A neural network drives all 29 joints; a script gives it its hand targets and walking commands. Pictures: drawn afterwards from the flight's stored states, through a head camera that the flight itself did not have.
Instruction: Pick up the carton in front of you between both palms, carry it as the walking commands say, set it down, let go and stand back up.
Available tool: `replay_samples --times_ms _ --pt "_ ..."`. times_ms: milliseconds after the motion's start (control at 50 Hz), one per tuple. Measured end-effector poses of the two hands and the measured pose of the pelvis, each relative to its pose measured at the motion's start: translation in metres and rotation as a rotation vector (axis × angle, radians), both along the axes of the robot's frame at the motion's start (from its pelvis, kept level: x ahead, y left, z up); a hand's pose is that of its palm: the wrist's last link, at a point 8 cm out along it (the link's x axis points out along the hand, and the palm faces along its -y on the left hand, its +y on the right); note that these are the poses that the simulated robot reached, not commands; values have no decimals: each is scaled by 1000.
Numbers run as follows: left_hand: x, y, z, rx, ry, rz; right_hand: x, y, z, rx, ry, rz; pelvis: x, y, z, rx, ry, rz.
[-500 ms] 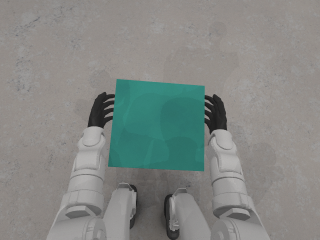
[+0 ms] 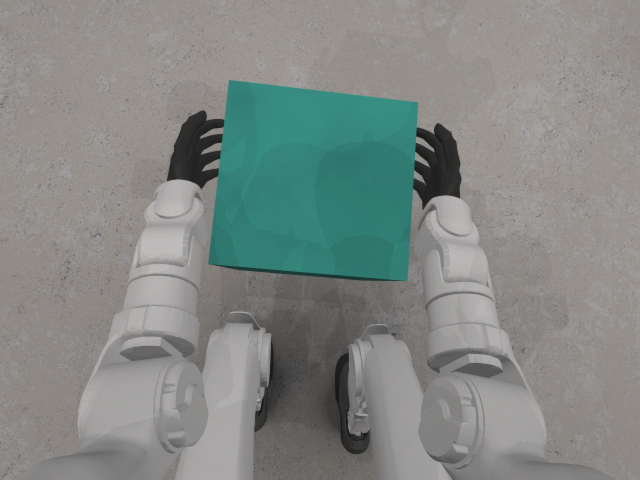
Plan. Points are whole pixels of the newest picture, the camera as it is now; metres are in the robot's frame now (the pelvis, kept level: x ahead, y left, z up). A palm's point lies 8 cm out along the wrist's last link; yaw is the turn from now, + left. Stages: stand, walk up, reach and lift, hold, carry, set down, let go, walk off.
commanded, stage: set down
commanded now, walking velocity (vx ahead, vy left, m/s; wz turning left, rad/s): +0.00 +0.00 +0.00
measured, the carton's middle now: (310, 202) +0.45 +0.03 -0.17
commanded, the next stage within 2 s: none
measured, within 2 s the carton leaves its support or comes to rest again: rests again in 1.78 s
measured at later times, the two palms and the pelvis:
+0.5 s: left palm (215, 192) +0.48 +0.18 -0.25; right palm (401, 202) +0.49 -0.12 -0.24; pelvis -0.02 +0.00 -0.11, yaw +0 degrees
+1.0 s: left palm (220, 195) +0.50 +0.18 -0.32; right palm (388, 213) +0.49 -0.12 -0.32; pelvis -0.02 +0.00 -0.16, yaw -1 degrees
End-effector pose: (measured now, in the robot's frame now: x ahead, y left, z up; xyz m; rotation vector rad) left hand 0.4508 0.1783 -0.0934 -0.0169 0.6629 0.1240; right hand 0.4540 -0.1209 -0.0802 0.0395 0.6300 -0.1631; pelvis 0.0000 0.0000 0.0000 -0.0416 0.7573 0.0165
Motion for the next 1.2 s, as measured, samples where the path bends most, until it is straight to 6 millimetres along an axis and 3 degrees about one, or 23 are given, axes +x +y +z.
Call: replay_samples --times_ms 260,600,680,820,980,1120,1200 --pt "17 1 -81 8 30 -16 15 1 -79 -8 29 -5 -16 8 -62 -4 33 -1" --pt "38 -1 -194 37 76 -50 34 -1 -193 -17 75 -1 -21 2 -132 -1 28 -3" --pt "47 3 -209 71 89 -77 34 3 -218 -10 89 -4 -20 0 -145 0 9 -2" --pt "56 4 -212 43 56 -49 48 4 -217 -7 53 2 -16 -2 -158 2 -28 -3" --pt "46 4 -224 64 119 -80 33 2 -233 -3 118 17 -18 -4 -164 -2 -32 -11" --pt "50 6 -225 59 88 -70 42 4 -231 -7 84 29 -24 -2 -170 -3 -69 -16" --pt "50 5 -233 62 116 -82 40 1 -239 -7 112 44 -26 0 -173 -5 -80 -21"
